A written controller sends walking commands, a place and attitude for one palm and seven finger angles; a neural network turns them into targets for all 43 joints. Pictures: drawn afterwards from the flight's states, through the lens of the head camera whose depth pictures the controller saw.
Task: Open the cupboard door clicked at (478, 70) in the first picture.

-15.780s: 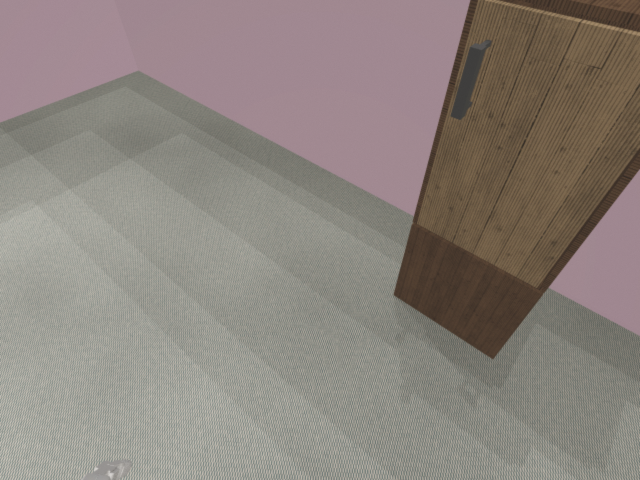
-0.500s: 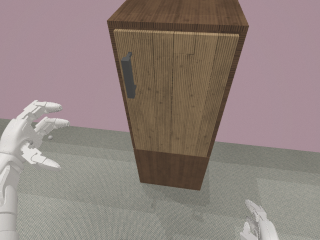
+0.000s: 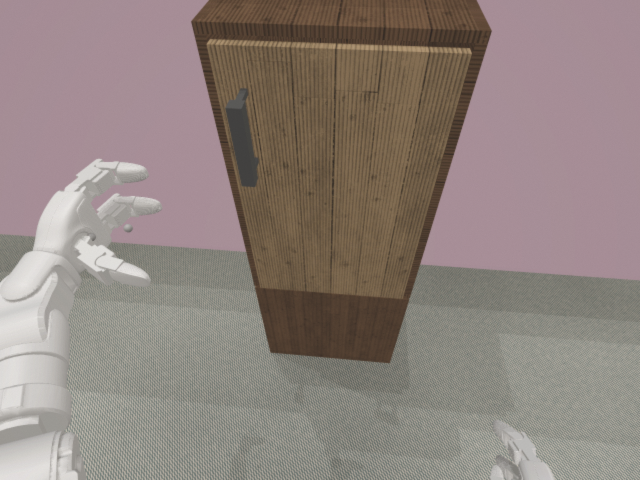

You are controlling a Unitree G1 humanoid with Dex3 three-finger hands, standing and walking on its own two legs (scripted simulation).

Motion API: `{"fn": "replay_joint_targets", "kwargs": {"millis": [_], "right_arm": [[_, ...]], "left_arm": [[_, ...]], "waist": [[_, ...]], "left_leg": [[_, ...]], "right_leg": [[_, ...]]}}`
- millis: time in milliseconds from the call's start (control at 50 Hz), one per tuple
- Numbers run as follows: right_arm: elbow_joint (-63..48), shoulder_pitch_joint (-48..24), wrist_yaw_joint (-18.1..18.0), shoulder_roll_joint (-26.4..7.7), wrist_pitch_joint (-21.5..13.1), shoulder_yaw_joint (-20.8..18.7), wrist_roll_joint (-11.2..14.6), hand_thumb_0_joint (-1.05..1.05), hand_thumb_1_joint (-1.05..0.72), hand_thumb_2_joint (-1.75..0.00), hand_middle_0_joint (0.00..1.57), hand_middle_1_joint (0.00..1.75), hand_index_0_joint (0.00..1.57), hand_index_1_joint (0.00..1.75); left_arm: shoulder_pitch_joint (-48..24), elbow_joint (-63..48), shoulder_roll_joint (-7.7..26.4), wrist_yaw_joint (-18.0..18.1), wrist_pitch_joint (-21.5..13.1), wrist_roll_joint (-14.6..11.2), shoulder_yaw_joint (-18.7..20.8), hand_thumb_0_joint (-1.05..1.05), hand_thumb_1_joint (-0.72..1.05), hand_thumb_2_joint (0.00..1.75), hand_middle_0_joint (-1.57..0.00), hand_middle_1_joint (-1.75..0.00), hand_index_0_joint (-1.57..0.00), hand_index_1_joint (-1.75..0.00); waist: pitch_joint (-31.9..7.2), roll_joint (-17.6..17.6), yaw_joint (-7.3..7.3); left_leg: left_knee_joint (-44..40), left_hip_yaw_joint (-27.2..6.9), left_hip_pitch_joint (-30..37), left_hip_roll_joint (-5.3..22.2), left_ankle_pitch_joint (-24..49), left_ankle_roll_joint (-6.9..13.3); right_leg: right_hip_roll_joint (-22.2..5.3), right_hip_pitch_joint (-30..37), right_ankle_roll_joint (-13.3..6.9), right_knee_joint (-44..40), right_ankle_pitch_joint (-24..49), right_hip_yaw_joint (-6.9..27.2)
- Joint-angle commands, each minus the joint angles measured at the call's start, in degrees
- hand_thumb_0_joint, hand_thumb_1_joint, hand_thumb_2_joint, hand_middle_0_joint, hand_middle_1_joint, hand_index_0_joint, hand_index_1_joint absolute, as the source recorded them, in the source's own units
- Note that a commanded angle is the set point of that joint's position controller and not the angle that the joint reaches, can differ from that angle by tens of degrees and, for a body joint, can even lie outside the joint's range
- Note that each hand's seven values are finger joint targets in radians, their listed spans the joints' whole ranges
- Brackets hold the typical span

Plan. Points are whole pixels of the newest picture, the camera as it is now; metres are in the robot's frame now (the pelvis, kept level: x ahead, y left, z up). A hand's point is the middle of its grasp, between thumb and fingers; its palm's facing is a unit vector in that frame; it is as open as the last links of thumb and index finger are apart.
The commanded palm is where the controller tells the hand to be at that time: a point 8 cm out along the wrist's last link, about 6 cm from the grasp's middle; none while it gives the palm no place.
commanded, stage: move the hooked fingers beside the handle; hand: left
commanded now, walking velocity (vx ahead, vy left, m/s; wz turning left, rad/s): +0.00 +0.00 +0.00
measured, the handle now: (246, 138) +0.58 +0.14 +0.12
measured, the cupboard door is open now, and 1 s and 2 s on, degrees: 0 0 0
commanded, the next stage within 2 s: none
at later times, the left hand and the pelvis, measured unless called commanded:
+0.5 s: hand (153, 195) +0.42 +0.23 +0.14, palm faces -0.04 -1.00 +0.01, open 14.0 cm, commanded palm +0.41 +0.29 +0.14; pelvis +0.01 +0.00 +0.00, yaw +0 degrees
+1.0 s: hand (176, 160) +0.49 +0.22 +0.14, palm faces -0.06 -1.00 -0.01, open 14.0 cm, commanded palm +0.48 +0.28 +0.13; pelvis +0.00 +0.00 -0.01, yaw -1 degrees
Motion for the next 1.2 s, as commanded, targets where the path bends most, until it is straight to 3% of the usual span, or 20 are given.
{"fn": "replay_joint_targets", "kwargs": {"millis": [0,40,140,240,300,420,480,500,620,700,760,840,860,920,960,1000,1020,1100,1120,1180], "right_arm": [[-8.34,-2.39,-0.26,-8.20,-2.17,-3.19,0.05,0.00,-0.90,-0.90,0.20,0.30,0.20,0.30],[-8.12,-1.33,-0.06,-8.54,-1.55,-3.62,-0.03,0.00,-0.90,-0.90,0.20,0.30,0.20,0.30],[-7.97,-0.18,0.18,-8.32,-0.81,-4.00,-0.09,0.00,-0.90,-0.90,0.20,0.30,0.20,0.30],[-6.16,1.36,-0.03,-8.85,0.34,-4.06,-0.10,0.00,-0.90,-0.90,0.20,0.30,0.20,0.30],[-6.37,1.85,0.26,-8.87,0.80,-4.17,-0.21,0.00,-0.90,-0.90,0.20,0.30,0.20,0.30],[-5.75,3.36,0.78,-9.41,2.46,-4.22,-0.41,0.00,-0.90,-0.90,0.20,0.30,0.20,0.30],[-5.68,3.94,0.91,-9.37,3.15,-4.19,-0.44,0.00,-0.90,-0.90,0.20,0.30,0.20,0.30],[-5.46,4.58,0.96,-9.54,3.47,-4.34,-0.55,0.00,-0.90,-0.90,0.20,0.30,0.20,0.30],[-4.21,6.24,1.15,-9.65,4.31,-4.64,-0.65,0.00,-0.90,-0.90,0.20,0.30,0.20,0.30],[-2.70,8.20,0.94,-10.52,5.32,-4.47,-0.76,0.00,-0.90,-0.90,0.20,0.30,0.20,0.30],[-2.43,9.19,1.09,-10.81,5.82,-4.35,-0.94,0.00,-0.90,-0.90,0.20,0.30,0.20,0.30],[-2.44,10.83,1.30,-10.79,6.59,-4.44,-1.28,0.00,-0.90,-0.90,0.20,0.30,0.20,0.30],[-2.46,11.04,1.46,-10.61,6.65,-4.47,-1.29,0.00,-0.90,-0.90,0.20,0.30,0.20,0.30],[-2.05,12.28,1.45,-11.09,7.26,-4.74,-1.39,0.00,-0.90,-0.90,0.20,0.30,0.20,0.30],[-1.48,13.10,1.46,-11.31,7.63,-4.70,-1.44,0.00,-0.90,-0.90,0.20,0.30,0.20,0.30],[-1.07,14.24,1.40,-11.67,8.02,-4.65,-1.55,0.00,-0.90,-0.90,0.20,0.30,0.20,0.30],[-0.84,14.60,1.35,-11.96,8.26,-4.66,-1.53,0.00,-0.90,-0.90,0.20,0.30,0.20,0.30],[-0.78,16.48,1.71,-11.56,8.62,-4.82,-2.31,0.00,-0.90,-0.90,0.20,0.30,0.20,0.30],[-0.65,17.08,1.87,-11.82,8.82,-5.00,-2.51,0.00,-0.90,-0.90,0.20,0.30,0.20,0.30],[-0.47,18.12,2.31,-11.78,9.16,-5.14,-2.86,0.00,-0.90,-0.90,0.20,0.30,0.20,0.30]], "left_arm": [[-21.07,-10.02,15.93,0.39,-4.02,-1.17,4.78,0.00,-0.50,0.30,-0.30,-1.20,-0.30,-1.20],[-20.45,-8.31,18.21,0.61,-4.07,-0.93,7.13,0.00,-0.50,0.30,-0.30,-1.20,-0.30,-1.20],[-25.51,-11.10,15.54,0.91,-5.73,-0.43,4.18,0.00,-0.50,0.30,-0.30,-1.20,-0.30,-1.20],[-31.44,-4.87,16.50,1.14,-5.97,0.18,3.71,0.00,-0.50,0.30,-0.30,-1.20,-0.30,-1.20],[-32.58,-4.47,16.43,1.34,-6.44,0.64,3.24,0.00,-0.50,0.30,-0.30,-1.20,-0.30,-1.20],[-36.35,3.83,19.31,1.49,-7.47,1.44,4.86,0.00,-0.50,0.30,-0.30,-1.20,-0.30,-1.20],[-39.63,5.05,19.58,1.38,-8.86,2.30,3.99,0.00,-0.50,0.30,-0.30,-1.20,-0.30,-1.20],[-39.87,6.84,19.91,1.47,-9.20,2.28,4.33,0.00,-0.50,0.30,-0.30,-1.20,-0.30,-1.20],[-48.21,9.09,18.21,1.35,-11.84,3.42,1.02,0.00,-0.50,0.30,-0.30,-1.20,-0.30,-1.20],[-50.58,17.59,21.72,1.91,-11.66,3.69,3.50,0.00,-0.50,0.30,-0.30,-1.20,-0.30,-1.20],[-53.86,20.84,25.69,2.56,-11.65,5.72,4.88,0.00,-0.50,0.30,-0.30,-1.20,-0.30,-1.20],[-57.21,20.56,29.20,3.26,-14.12,7.86,5.87,0.00,-0.50,0.30,-0.30,-1.20,-0.30,-1.20],[-58.19,20.11,27.24,3.01,-14.66,7.69,4.39,0.00,-0.50,0.30,-0.30,-1.20,-0.30,-1.20],[-58.71,22.45,28.09,2.02,-15.32,7.08,5.23,0.00,-0.50,0.30,-0.30,-1.20,-0.30,-1.20],[-59.93,25.43,26.76,1.40,-14.28,7.33,3.93,0.00,-0.50,0.30,-0.30,-1.20,-0.30,-1.20],[-60.22,28.62,26.89,1.22,-13.00,7.63,3.54,0.00,-0.50,0.30,-0.30,-1.20,-0.30,-1.20],[-60.96,29.98,28.67,1.36,-12.34,8.13,4.34,0.00,-0.50,0.30,-0.30,-1.20,-0.30,-1.20],[-66.00,26.02,26.78,2.77,-13.38,9.51,2.34,0.00,-0.50,0.30,-0.30,-1.20,-0.30,-1.20],[-65.94,25.96,29.08,3.25,-13.92,9.76,4.36,0.00,-0.50,0.30,-0.30,-1.20,-0.30,-1.20],[-66.48,26.37,28.49,3.71,-14.59,9.49,4.84,0.00,-0.50,0.30,-0.30,-1.20,-0.30,-1.20]], "waist": [[-14.52,0.72,0.88],[-15.55,0.05,1.08],[-18.51,2.65,-0.06],[-15.99,0.91,-1.75],[-19.11,3.79,-1.05],[-18.36,-1.12,-1.82],[-19.38,2.24,-2.13],[-19.20,0.00,-2.46],[-21.64,4.06,-4.20],[-18.68,-2.48,-5.36],[-18.94,0.09,-5.57],[-23.60,3.32,-5.83],[-24.68,4.93,-6.33],[-25.88,3.50,-6.84],[-23.89,4.17,-7.74],[-21.70,1.75,-8.60],[-20.52,1.83,-8.88],[-24.05,7.14,-9.59],[-26.05,7.68,-9.30],[-28.04,6.17,-9.80]], "left_leg": [[-3.73,-1.67,7.14,-0.91,14.34,1.21],[-3.37,-1.20,6.40,-0.89,14.66,1.36],[-2.29,-1.32,9.63,-0.71,18.74,1.27],[-2.05,-1.18,6.94,-0.78,14.78,1.56],[-1.18,-1.23,8.11,-0.91,17.69,1.29],[-0.48,-0.94,3.89,-0.81,15.65,1.65],[0.23,-0.72,4.14,-0.86,16.40,1.57],[0.76,-0.58,3.33,-0.81,16.26,1.79],[1.50,-1.45,5.23,-0.56,15.30,1.52],[1.72,-1.48,-0.36,-0.48,11.48,2.07],[1.91,-1.31,-3.30,-0.69,9.20,2.13],[3.30,-1.42,-2.41,-0.57,11.67,1.99],[3.52,-1.34,-0.95,-0.57,12.18,1.93],[4.01,-1.42,-1.00,-0.18,12.78,1.86],[4.06,-1.43,-1.86,-0.17,11.92,1.93],[4.25,-1.61,-3.78,-0.14,11.16,2.25],[4.17,-1.58,-4.89,0.10,9.82,2.23],[5.09,-2.56,-0.55,0.30,14.37,1.74],[5.57,-2.97,1.08,0.72,15.48,1.43],[6.13,-3.19,2.06,1.00,17.22,1.35]], "right_leg": [[1.18,3.04,-1.27,-2.87,15.32,-0.29],[1.06,3.72,-1.04,-2.56,16.57,0.06],[1.36,2.87,-1.15,-1.70,19.35,-0.02],[1.29,1.01,-0.94,-2.14,17.05,0.26],[1.23,1.67,-1.32,-1.11,18.79,0.23],[1.15,1.67,-0.84,-0.56,19.29,0.63],[1.03,0.84,-0.98,0.11,20.01,0.91],[1.21,0.84,-0.86,0.25,19.94,1.00],[1.41,-2.74,-0.97,0.60,17.34,0.85],[1.43,-3.13,-0.50,0.45,15.01,0.98],[1.00,-3.33,-0.25,0.72,13.52,1.81],[1.30,-3.16,-0.35,2.07,15.62,2.04],[1.50,-4.07,-0.38,2.16,15.83,2.00],[1.90,-4.42,-0.35,2.42,16.17,1.67],[1.98,-6.54,-0.32,2.16,15.10,1.47],[2.12,-7.46,-0.26,1.91,14.35,1.33],[2.00,-8.51,-0.02,1.68,13.15,1.37],[2.31,-11.61,-0.47,2.79,13.62,0.59],[2.44,-12.41,-0.43,2.97,13.51,0.53],[2.83,-12.32,-0.34,3.39,14.38,0.21]]}}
